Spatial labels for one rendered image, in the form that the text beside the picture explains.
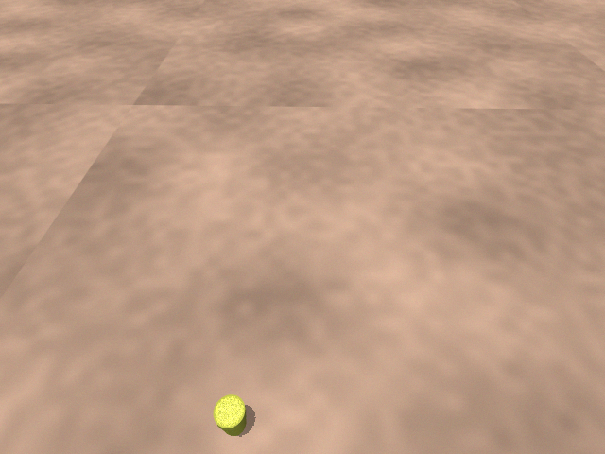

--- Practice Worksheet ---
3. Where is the cup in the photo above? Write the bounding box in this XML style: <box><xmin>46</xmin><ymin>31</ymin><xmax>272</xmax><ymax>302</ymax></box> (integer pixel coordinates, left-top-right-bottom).
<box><xmin>213</xmin><ymin>394</ymin><xmax>247</xmax><ymax>436</ymax></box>

